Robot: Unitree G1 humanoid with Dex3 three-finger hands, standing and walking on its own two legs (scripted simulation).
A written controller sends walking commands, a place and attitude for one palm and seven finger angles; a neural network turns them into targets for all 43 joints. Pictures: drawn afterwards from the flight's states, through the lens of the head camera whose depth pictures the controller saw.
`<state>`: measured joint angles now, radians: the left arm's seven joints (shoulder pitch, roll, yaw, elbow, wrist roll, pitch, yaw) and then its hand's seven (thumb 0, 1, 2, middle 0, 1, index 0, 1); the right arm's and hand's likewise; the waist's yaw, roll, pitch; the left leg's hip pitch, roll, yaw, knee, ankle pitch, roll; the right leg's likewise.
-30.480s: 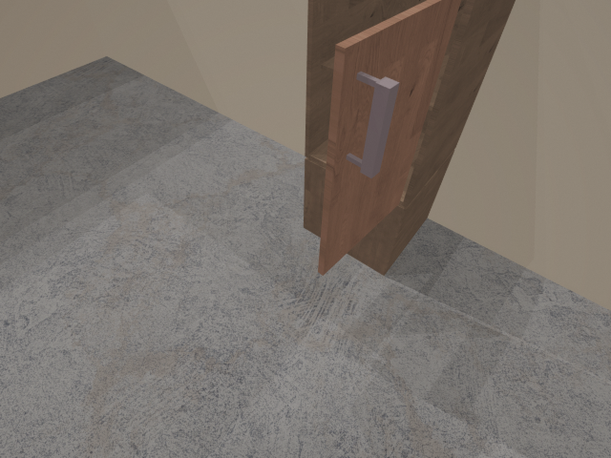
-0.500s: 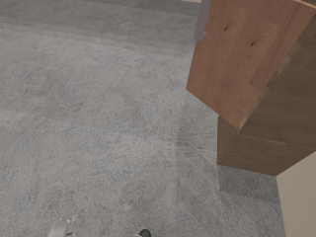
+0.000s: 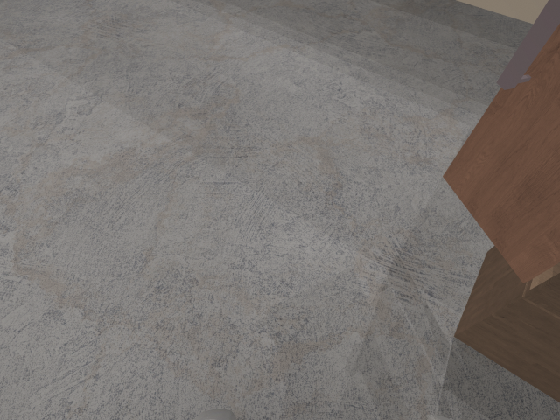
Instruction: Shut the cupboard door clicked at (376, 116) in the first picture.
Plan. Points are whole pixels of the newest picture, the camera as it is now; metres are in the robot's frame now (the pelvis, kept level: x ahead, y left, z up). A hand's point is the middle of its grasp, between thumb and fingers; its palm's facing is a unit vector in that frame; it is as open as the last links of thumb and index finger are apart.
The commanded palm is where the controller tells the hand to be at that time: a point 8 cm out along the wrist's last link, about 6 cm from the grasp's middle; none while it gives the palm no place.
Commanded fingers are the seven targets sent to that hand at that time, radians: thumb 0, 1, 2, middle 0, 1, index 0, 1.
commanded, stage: walk to a spot facing it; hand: left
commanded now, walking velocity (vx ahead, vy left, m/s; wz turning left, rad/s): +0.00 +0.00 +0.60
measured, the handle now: (541, 43) +0.76 -0.45 +0.12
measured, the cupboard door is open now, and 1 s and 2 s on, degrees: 53 53 53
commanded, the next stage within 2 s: turn to face it in 1.08 s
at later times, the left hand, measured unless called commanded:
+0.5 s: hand out of the picture +0.06 +0.19 -0.13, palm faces +0.30 -0.92 -0.26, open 7.4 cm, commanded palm none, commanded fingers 0.00 0.90 0.90 -0.20 -0.30 -0.20 -0.30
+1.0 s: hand (76, 396) +0.15 +0.33 -0.16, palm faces +0.59 -0.79 -0.18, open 7.4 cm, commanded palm none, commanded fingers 0.00 0.90 0.90 -0.20 -0.30 -0.20 -0.30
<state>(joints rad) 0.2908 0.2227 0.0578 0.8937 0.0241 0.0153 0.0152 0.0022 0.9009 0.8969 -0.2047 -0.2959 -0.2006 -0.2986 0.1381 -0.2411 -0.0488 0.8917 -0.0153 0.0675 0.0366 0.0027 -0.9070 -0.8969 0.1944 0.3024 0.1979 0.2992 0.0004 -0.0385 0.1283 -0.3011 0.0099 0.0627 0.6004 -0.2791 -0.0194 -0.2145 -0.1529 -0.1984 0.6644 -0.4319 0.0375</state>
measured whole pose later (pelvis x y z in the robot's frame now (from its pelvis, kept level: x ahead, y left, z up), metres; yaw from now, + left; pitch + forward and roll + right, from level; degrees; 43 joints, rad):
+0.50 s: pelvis +0.06 -0.02 +0.02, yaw +17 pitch +1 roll +2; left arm 0.29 0.20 0.06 0.90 0.03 -0.03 0.00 0.00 0.90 0.90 -0.20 -0.30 -0.20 -0.30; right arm 0.24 -0.24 -0.07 0.92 -0.03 0.06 0.04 0.00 -0.91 -0.90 0.20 0.30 0.20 0.30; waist -0.03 0.00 0.03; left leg -0.59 0.00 -0.01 1.22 -0.30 -0.02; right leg -0.17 -0.08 -0.16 0.45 -0.30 0.00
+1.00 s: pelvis +0.20 +0.12 +0.02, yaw +35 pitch +0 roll -2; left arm 0.19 0.24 0.09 0.90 0.04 0.00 -0.02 0.01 0.91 0.90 -0.20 -0.29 -0.19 -0.30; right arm 0.21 -0.20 -0.02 0.92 -0.02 -0.05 0.00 0.00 -0.91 -0.90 0.20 0.30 0.20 0.30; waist 0.00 -0.04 0.10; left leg -0.24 -0.08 0.06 0.47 -0.24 0.13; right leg -0.59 -0.15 -0.01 1.16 -0.24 0.06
